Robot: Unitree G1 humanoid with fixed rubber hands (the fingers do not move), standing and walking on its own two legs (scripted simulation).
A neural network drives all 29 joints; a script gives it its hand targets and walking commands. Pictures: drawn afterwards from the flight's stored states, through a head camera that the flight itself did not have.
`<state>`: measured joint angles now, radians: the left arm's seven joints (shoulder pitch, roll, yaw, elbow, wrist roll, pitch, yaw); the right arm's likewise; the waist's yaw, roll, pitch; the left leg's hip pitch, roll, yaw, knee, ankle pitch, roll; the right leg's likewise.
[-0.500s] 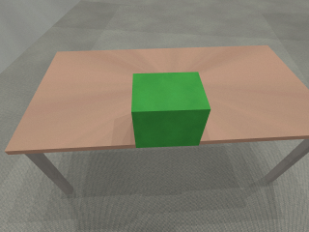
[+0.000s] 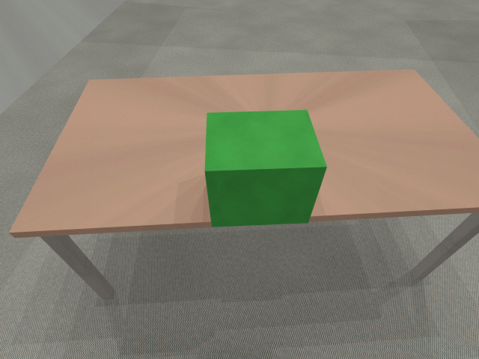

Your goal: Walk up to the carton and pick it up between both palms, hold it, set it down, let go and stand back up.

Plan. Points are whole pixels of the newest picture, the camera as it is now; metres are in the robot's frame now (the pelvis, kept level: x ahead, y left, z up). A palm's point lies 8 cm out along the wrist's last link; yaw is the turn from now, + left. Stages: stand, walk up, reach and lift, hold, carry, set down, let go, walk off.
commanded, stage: stand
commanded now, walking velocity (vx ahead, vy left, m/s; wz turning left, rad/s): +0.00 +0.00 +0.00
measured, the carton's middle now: (258, 169) +0.58 -0.04 -0.07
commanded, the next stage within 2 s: walk up in 0.44 s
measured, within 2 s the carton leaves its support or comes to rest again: neither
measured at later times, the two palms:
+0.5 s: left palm out of the picture -0.03 +0.19 -0.15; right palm out of the picture -0.02 -0.20 -0.15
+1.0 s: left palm out of the picture +0.09 +0.17 -0.15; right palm out of the picture -0.03 -0.34 -0.16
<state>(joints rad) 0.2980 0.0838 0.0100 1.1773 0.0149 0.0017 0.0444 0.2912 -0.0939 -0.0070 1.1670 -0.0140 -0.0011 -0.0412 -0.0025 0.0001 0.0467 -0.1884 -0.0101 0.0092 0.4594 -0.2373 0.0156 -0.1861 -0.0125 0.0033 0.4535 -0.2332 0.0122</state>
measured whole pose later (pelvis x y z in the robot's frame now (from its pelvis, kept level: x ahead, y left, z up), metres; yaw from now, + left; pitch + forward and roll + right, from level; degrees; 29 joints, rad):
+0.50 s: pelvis +0.00 +0.00 +0.00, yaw +0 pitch -2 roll +0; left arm 0.31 0.08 0.01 1.17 0.01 0.00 0.04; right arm 0.30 -0.09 0.00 1.17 -0.01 -0.01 -0.04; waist 0.00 0.00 0.04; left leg -0.19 -0.01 0.01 0.45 -0.24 0.01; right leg -0.19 -0.01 0.00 0.45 -0.23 0.01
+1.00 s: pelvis +0.07 -0.10 -0.03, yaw +1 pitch -3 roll +0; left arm 0.31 0.27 0.06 0.97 0.05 -0.01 -0.01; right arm 0.48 -0.19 -0.04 1.09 -0.07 -0.02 -0.04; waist -0.04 0.00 0.08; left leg -0.18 0.12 -0.07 0.70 -0.48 -0.03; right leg -0.39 -0.09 -0.03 0.70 -0.26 0.05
